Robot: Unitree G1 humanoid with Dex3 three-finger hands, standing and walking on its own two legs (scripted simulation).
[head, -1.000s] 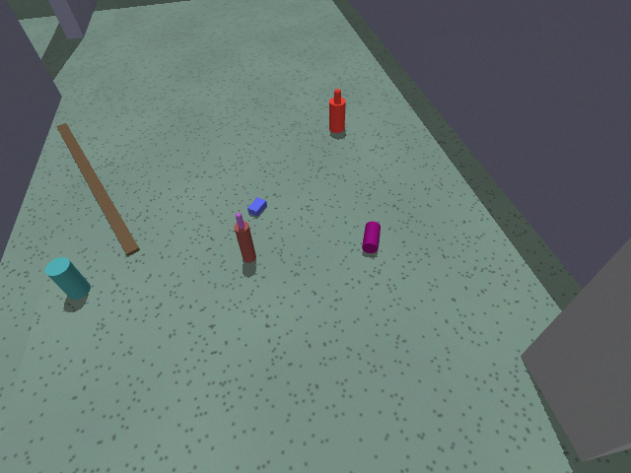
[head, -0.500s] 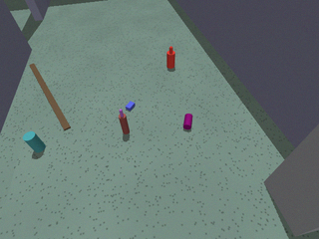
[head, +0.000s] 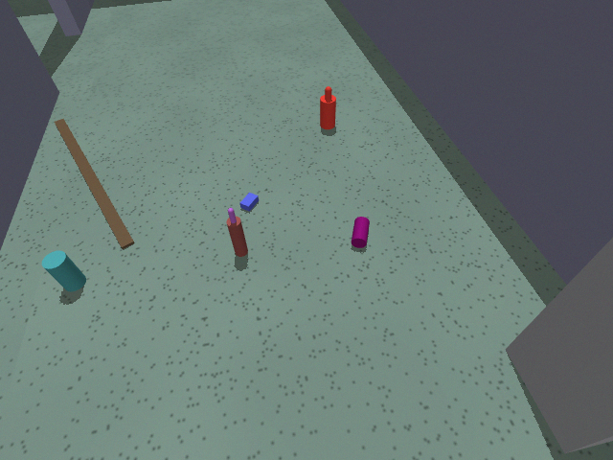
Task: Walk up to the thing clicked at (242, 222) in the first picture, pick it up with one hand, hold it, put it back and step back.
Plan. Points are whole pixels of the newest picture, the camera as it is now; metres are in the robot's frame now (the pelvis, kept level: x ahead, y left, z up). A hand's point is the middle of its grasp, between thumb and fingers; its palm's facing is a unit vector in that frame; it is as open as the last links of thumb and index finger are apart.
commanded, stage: stand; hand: left
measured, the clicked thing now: (236, 231) +0.99 +0.31 -0.65
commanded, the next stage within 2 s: walk up in 0.12 s
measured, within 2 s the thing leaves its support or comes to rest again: neither
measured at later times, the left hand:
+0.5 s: hand out of the picture +0.07 +0.36 -0.18, palm faces +0.07 -0.93 -0.37, open 7.4 cm
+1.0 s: hand (145, 308) +0.39 +0.32 -0.14, palm faces +0.03 -0.91 -0.41, open 7.4 cm
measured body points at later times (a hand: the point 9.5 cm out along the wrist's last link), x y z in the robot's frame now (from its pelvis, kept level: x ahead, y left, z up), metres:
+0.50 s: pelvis +0.08 +0.06 -0.03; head +0.09 +0.09 +0.42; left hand +0.07 +0.40 -0.16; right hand +0.18 -0.27 -0.12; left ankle +0.15 +0.19 -0.75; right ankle +0.01 -0.10 -0.74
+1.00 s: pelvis +0.30 +0.04 -0.03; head +0.32 +0.01 +0.42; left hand +0.38 +0.37 -0.11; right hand +0.34 -0.28 -0.16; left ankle +0.16 +0.18 -0.71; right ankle +0.39 -0.06 -0.75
